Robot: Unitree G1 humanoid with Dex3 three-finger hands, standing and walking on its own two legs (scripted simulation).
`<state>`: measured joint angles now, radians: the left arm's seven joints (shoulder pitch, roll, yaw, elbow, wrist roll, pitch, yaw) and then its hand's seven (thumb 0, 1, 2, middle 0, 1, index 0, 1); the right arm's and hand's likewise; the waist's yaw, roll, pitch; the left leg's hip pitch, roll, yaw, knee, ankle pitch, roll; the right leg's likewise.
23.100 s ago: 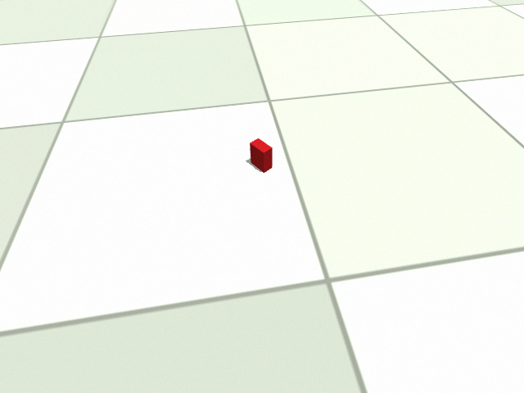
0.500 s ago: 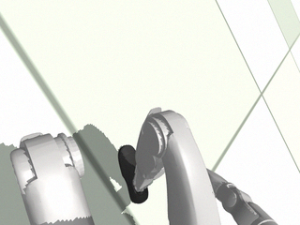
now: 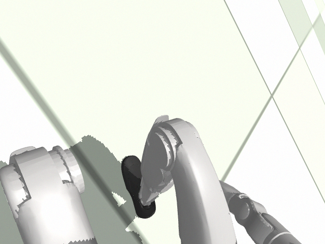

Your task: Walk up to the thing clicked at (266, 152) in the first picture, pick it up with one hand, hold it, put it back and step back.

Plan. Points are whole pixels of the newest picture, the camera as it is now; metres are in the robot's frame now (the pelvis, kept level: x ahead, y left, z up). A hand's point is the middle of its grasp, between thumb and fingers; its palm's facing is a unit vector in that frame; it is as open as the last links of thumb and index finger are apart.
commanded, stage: close in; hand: left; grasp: from the side
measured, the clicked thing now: out of the picture +0.47 +0.31 -0.21
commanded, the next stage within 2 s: rest palm in 0.12 s
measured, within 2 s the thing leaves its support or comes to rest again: neither
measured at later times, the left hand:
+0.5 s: hand out of the picture +0.43 +0.31 -0.19, palm faces +0.54 -0.84 -0.01, open 16.6 cm
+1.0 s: hand out of the picture +0.44 +0.31 -0.19, palm faces +0.54 -0.84 -0.03, open 15.9 cm
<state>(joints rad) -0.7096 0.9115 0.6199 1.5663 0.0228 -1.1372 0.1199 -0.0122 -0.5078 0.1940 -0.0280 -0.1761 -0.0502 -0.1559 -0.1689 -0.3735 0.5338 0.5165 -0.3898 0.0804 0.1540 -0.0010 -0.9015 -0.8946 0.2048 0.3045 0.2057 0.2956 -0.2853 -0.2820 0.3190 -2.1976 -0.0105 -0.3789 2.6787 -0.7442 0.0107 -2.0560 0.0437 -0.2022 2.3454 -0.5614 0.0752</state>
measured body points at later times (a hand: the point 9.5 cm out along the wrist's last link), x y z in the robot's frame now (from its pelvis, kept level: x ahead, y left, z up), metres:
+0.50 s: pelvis +0.00 +0.00 +0.00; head +0.24 +0.20 +0.32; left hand +0.40 +0.35 -0.19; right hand +0.17 -0.25 -0.03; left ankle +0.08 +0.11 -0.25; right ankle +0.16 -0.14 -0.25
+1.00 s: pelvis +0.00 +0.00 +0.00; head +0.24 +0.20 +0.32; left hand +0.41 +0.35 -0.19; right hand +0.16 -0.25 -0.02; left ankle +0.08 +0.11 -0.25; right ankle +0.16 -0.14 -0.25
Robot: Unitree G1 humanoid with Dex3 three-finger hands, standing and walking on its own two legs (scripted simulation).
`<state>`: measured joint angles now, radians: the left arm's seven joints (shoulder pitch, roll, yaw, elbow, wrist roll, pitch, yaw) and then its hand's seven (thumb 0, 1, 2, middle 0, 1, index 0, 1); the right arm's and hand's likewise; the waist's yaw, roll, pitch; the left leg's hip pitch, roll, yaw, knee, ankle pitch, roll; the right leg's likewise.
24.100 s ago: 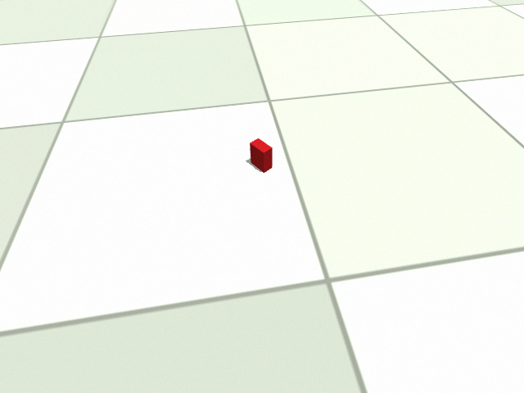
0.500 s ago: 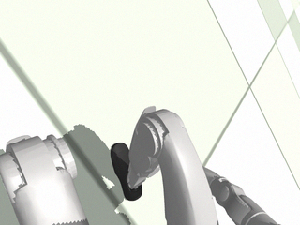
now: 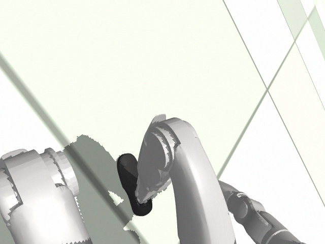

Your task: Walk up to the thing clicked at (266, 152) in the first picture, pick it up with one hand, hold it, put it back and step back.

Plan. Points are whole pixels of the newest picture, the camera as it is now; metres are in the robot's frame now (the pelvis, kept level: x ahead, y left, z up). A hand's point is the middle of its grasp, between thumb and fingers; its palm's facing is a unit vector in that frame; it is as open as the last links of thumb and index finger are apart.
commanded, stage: close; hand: left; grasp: from the side
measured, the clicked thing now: out of the picture +0.47 +0.32 -0.22
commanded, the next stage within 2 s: settle in 1.28 s
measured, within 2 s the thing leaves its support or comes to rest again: leaves its support in 1.76 s
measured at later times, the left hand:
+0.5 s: hand out of the picture +0.44 +0.33 -0.19, palm faces +0.56 -0.83 -0.02, open 14.3 cm
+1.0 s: hand out of the picture +0.44 +0.34 -0.19, palm faces +0.55 -0.83 -0.03, open 14.0 cm
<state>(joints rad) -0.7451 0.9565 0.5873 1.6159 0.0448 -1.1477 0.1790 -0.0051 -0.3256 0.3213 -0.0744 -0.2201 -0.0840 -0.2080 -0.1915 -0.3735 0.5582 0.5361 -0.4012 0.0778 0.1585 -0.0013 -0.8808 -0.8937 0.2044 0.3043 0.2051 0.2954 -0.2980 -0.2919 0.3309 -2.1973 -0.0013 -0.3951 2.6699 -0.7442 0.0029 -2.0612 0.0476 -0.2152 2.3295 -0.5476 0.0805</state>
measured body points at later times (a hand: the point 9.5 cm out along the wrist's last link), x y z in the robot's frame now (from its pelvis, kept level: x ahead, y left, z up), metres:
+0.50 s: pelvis +0.00 +0.00 +0.00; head +0.24 +0.21 +0.32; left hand +0.40 +0.37 -0.19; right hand +0.17 -0.24 -0.02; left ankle +0.08 +0.11 -0.26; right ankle +0.16 -0.14 -0.25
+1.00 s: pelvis +0.00 +0.00 +0.00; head +0.24 +0.22 +0.31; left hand +0.41 +0.38 -0.19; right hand +0.18 -0.24 -0.02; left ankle +0.08 +0.11 -0.26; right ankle +0.16 -0.14 -0.25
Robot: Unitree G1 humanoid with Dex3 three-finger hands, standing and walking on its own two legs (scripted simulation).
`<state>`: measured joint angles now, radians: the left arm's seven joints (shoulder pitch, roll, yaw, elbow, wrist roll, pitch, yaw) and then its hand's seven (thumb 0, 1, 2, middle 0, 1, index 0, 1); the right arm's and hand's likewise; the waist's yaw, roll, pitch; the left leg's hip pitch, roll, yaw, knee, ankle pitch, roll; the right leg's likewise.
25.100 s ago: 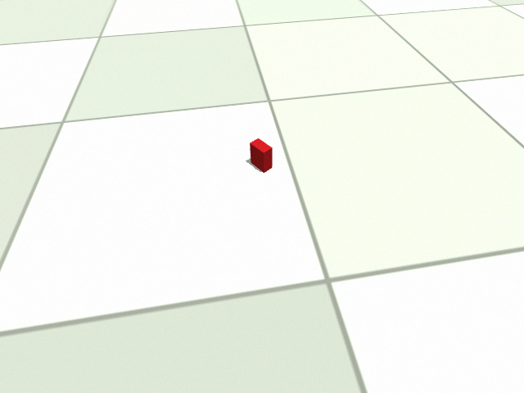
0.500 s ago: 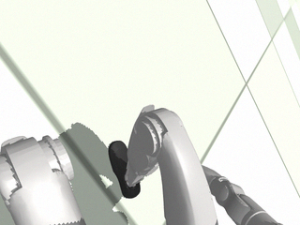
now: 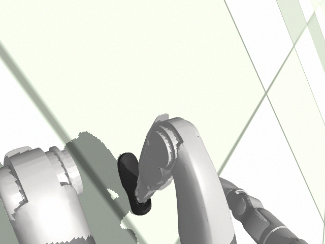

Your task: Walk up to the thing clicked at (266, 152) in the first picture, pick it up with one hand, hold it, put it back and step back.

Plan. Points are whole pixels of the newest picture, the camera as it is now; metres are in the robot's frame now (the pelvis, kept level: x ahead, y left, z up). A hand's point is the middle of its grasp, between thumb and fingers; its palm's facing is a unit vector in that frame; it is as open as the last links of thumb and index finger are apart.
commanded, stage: close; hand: left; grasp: from the side
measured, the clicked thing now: out of the picture +0.46 +0.32 -0.22
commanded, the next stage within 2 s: settle in 0.28 s
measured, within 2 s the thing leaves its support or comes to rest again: leaves its support in 0.76 s
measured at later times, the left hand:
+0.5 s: hand out of the picture +0.44 +0.33 -0.20, palm faces +0.54 -0.84 -0.03, open 14.0 cm
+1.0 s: hand out of the picture +0.43 +0.36 -0.13, palm faces +0.54 -0.84 -0.04, open 14.1 cm
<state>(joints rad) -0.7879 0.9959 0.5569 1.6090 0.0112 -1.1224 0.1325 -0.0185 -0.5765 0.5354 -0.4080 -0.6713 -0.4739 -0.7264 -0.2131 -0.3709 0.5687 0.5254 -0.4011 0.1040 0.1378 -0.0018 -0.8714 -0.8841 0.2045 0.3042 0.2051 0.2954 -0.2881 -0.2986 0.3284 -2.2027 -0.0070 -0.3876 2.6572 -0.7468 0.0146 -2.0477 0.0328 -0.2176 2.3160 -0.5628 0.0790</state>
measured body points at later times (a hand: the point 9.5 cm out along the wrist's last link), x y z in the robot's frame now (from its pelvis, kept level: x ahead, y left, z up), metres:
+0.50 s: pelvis +0.00 +0.00 +0.00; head +0.24 +0.21 +0.31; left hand +0.41 +0.38 -0.19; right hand +0.17 -0.24 -0.03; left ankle +0.08 +0.11 -0.26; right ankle +0.16 -0.14 -0.26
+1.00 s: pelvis +0.00 -0.01 +0.01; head +0.22 +0.20 +0.35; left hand +0.40 +0.41 -0.13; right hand +0.17 -0.25 -0.03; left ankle +0.08 +0.11 -0.26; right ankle +0.16 -0.14 -0.26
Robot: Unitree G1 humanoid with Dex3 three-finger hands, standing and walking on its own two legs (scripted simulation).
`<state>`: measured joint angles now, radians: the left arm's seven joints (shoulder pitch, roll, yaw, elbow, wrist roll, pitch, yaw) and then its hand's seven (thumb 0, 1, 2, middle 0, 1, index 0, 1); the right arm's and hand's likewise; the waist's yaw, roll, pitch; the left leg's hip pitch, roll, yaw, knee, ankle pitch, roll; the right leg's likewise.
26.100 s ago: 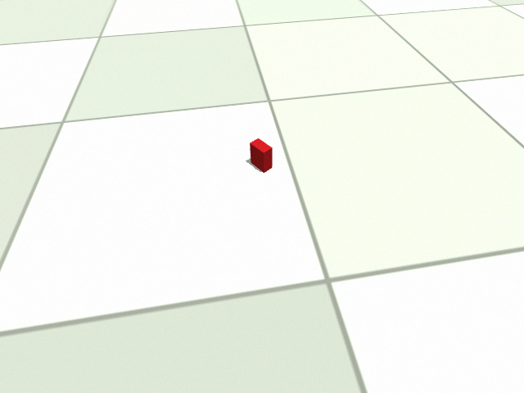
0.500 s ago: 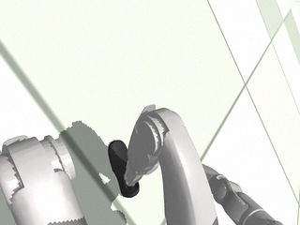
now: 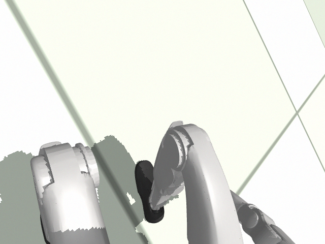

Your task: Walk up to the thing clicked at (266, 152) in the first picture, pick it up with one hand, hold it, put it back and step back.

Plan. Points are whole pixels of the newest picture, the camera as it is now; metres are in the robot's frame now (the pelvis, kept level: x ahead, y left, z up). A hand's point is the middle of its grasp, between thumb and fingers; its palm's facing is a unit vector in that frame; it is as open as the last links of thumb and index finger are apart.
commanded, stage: settle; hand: left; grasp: from the side
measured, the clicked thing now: out of the picture +0.47 +0.34 -0.17
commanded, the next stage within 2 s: hold in 0.10 s
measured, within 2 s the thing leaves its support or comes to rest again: neither
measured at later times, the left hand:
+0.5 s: hand out of the picture +0.39 +0.35 -0.02, palm faces +0.45 -0.89 -0.09, open 14.1 cm
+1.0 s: hand out of the picture +0.36 +0.29 +0.21, palm faces +0.48 -0.87 -0.04, open 14.1 cm
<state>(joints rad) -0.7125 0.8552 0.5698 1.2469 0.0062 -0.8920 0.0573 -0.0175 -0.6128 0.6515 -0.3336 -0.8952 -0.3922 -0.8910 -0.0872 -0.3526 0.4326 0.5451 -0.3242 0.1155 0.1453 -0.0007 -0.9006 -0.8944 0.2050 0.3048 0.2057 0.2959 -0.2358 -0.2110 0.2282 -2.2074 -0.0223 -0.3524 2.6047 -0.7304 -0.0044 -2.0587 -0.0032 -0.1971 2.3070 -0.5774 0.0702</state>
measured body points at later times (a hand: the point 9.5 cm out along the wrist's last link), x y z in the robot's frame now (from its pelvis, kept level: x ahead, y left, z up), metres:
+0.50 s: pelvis +0.02 -0.01 +0.05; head +0.21 +0.12 +0.43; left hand +0.36 +0.39 -0.01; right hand +0.19 -0.24 -0.05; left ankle +0.08 +0.12 -0.27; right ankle +0.15 -0.14 -0.27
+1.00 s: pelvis +0.04 -0.02 +0.21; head +0.20 +0.05 +0.62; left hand +0.33 +0.33 +0.21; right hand +0.28 -0.23 +0.10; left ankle +0.07 +0.11 -0.27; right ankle +0.15 -0.14 -0.27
